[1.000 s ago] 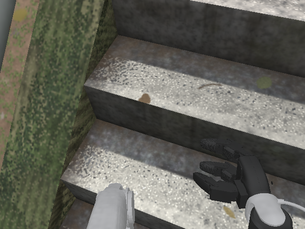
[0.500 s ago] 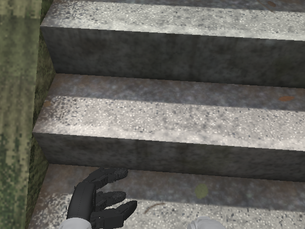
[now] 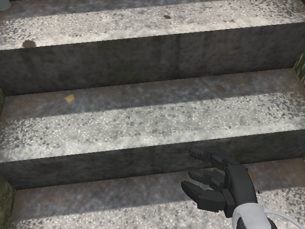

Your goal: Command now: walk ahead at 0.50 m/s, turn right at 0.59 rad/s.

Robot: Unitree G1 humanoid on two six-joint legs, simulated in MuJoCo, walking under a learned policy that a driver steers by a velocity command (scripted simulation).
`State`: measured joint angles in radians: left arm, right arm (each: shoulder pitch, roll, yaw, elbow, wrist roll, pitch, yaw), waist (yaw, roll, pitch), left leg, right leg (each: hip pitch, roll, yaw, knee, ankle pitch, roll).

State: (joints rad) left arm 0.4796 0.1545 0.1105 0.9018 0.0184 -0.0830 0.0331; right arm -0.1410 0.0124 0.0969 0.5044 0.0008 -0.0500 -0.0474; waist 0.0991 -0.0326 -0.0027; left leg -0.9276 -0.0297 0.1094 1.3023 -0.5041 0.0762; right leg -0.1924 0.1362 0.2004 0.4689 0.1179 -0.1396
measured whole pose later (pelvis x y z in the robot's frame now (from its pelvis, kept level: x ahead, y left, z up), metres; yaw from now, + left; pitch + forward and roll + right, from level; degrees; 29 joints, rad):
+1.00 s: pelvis +0.35 -0.06 +0.30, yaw +12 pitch +0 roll -1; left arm 0.19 0.23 0.06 0.66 0.03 0.03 0.07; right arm 0.25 -0.15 -0.06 0.60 -0.01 0.03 -0.03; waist -0.02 -0.07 0.00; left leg -0.46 -0.02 0.00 0.79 -0.35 0.05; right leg -0.51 -0.14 -0.07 1.15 -0.43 0.06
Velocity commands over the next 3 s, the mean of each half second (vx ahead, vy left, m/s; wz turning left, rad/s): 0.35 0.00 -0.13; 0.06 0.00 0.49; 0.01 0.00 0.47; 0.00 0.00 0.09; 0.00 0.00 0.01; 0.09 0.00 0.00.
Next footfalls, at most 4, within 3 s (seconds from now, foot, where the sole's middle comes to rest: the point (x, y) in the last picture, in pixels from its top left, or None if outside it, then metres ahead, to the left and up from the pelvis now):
0.46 right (249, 210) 0.43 -0.22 -0.44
0.92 left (163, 206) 0.42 0.05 -0.44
1.34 right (221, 198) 0.46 -0.13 -0.44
1.70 left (157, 213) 0.39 0.06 -0.44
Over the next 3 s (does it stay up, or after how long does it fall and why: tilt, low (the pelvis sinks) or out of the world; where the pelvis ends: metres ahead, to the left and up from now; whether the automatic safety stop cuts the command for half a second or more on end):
stays up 0.42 -0.02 0.34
